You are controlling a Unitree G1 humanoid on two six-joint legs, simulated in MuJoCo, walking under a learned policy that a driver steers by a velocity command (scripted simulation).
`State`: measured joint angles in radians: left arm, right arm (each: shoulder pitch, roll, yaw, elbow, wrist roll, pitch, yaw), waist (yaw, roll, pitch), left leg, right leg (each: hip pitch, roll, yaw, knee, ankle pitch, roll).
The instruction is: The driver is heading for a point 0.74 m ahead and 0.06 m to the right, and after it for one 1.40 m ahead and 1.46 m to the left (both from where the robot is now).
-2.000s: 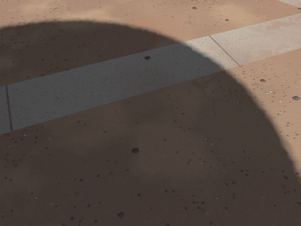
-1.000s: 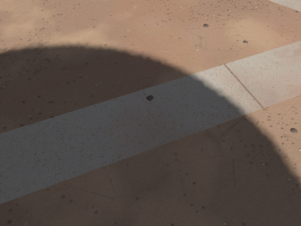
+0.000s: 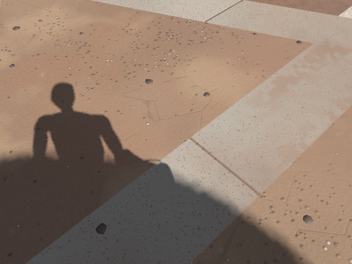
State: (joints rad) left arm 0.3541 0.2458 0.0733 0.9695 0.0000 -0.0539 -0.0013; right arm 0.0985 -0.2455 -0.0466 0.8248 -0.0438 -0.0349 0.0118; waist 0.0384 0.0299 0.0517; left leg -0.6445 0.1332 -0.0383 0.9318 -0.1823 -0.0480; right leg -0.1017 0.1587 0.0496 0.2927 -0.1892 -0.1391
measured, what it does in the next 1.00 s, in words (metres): walks ahead, turning right: left foot, then right foot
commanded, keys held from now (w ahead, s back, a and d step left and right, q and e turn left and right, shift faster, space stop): w+e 0.56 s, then w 0.22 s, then w+q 0.22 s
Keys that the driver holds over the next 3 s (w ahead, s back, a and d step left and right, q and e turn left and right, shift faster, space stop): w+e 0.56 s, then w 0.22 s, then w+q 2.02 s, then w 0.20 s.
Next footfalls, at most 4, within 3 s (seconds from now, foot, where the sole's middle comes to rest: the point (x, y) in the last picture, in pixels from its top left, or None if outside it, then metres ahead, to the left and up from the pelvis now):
0.26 left None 0.34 0.12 -0.78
0.76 right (244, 257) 0.50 -0.18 -0.78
1.32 left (222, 179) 0.83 -0.11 -0.78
1.84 right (257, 126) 1.13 -0.30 -0.78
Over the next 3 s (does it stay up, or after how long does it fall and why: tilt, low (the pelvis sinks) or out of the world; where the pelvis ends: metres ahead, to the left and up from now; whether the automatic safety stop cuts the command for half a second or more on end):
stays up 1.52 0.04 -0.01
